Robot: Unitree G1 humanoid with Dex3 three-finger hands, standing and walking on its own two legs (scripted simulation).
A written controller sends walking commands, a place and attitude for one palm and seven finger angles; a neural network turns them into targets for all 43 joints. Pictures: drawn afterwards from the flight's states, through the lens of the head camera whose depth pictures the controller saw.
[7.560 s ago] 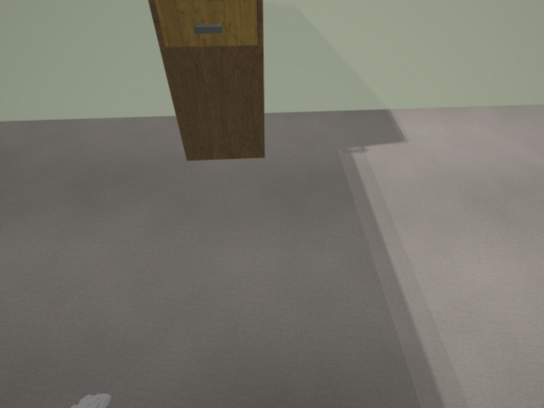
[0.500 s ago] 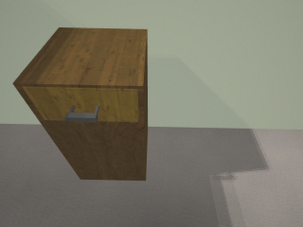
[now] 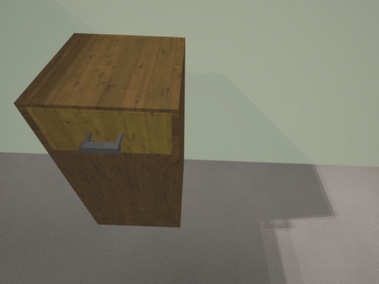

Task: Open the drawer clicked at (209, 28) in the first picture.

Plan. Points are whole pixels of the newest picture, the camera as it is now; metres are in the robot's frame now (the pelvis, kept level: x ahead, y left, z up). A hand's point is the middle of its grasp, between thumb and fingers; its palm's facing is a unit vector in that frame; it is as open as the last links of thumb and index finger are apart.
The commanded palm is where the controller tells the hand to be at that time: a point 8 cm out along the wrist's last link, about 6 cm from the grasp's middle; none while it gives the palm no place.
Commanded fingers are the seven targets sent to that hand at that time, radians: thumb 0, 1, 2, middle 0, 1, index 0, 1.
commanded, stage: look again from close up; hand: left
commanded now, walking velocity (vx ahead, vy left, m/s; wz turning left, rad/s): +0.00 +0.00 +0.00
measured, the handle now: (102, 141) +0.49 +0.29 -0.04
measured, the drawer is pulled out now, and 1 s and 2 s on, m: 0.00 0.00 0.00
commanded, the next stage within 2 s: shuffle to correct the standing spot in 0.58 s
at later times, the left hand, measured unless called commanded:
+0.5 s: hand out of the picture -0.01 +0.16 -0.18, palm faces +0.03 -0.98 -0.18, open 7.4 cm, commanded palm none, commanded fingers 0.00 0.90 0.90 -0.20 -0.30 -0.20 -0.30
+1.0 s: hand out of the picture -0.03 +0.19 -0.18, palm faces +0.10 -0.97 -0.23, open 7.4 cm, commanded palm none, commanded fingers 0.00 0.90 0.90 -0.20 -0.30 -0.20 -0.30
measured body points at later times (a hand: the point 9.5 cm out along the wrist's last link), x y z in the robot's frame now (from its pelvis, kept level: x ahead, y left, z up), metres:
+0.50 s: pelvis +0.00 +0.00 +0.00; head +0.01 +0.00 +0.45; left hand -0.01 +0.21 -0.16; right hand -0.01 -0.21 -0.16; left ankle -0.04 +0.12 -0.74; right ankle -0.06 -0.07 -0.74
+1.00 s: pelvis -0.02 +0.01 +0.00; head +0.00 +0.01 +0.45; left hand -0.04 +0.24 -0.16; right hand +0.02 -0.22 -0.16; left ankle -0.04 +0.13 -0.71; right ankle -0.06 -0.07 -0.74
